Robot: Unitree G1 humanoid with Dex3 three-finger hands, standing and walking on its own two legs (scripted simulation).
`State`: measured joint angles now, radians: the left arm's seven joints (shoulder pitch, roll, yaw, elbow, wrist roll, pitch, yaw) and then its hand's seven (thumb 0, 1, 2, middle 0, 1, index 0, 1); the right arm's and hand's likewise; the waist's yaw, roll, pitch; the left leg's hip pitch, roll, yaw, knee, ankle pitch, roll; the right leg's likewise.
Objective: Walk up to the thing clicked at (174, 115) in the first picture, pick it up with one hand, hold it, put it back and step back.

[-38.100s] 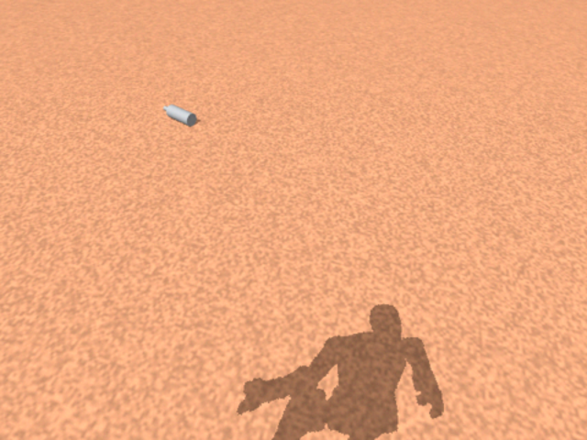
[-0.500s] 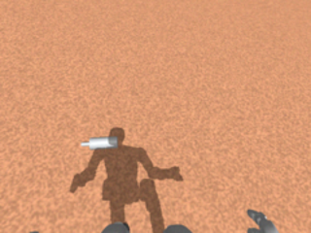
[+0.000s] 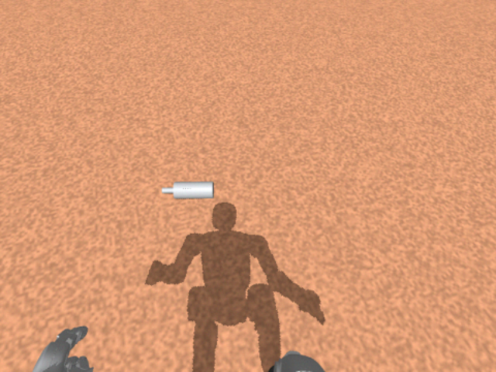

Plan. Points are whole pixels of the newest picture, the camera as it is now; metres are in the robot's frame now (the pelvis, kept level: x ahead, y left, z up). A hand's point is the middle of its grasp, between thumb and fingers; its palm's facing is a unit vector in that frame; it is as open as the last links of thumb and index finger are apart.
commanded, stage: step back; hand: left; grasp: from above
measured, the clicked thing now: (187, 190) +0.92 +0.28 -0.71
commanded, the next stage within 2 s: stand in 1.46 s
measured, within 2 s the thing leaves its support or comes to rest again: neither
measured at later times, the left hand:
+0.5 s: hand out of the picture -0.10 +0.25 -0.13, palm faces +0.01 -0.90 -0.44, open 7.4 cm
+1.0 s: hand out of the picture -0.09 +0.25 -0.13, palm faces +0.04 -0.92 -0.39, open 7.4 cm
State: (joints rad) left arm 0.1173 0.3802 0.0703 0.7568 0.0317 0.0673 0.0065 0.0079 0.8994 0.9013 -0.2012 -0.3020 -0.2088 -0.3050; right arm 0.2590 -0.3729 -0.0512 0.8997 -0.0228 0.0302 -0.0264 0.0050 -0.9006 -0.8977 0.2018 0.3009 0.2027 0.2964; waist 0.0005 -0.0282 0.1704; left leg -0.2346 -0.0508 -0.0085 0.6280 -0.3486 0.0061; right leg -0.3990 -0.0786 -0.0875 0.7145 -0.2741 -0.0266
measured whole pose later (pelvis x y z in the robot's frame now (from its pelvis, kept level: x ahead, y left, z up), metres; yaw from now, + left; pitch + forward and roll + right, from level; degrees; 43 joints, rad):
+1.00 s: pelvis -0.15 -0.02 +0.01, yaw +1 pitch -3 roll -1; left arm 0.22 0.35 0.06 0.97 0.04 -0.05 -0.01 0.01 0.90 0.90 -0.20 -0.30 -0.21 -0.30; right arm 0.22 -0.39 -0.06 1.00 -0.03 0.00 0.01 0.00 -0.90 -0.90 0.20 0.30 0.20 0.30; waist 0.03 0.05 0.06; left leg -0.38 -0.01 -0.08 0.89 -0.46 0.01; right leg -0.24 0.02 -0.04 0.58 -0.29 -0.03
